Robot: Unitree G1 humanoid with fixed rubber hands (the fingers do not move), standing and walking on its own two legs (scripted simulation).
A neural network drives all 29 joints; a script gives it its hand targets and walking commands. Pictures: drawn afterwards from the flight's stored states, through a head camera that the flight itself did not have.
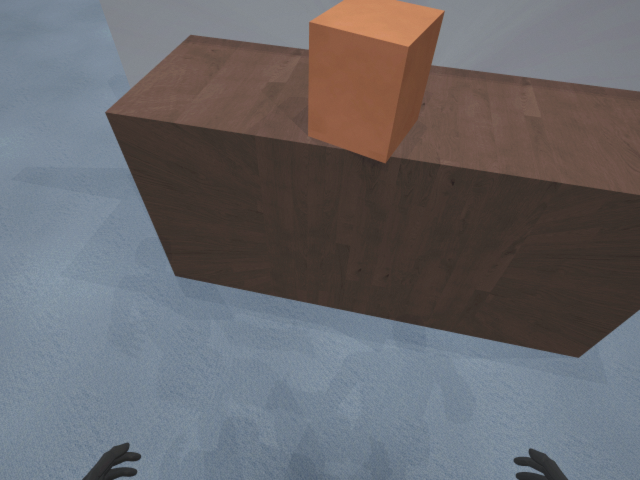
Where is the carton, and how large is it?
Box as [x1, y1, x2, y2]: [308, 0, 444, 163]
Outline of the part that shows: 343,0 309,22 308,135 385,163 417,119 444,11 396,0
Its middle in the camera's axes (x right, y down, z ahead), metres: +0.11 -0.37 +0.85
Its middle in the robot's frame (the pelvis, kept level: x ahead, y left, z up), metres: +0.92 -0.08 +0.07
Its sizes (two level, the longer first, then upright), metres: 0.210 0.200 0.250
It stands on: a pedestal, 0.69 m high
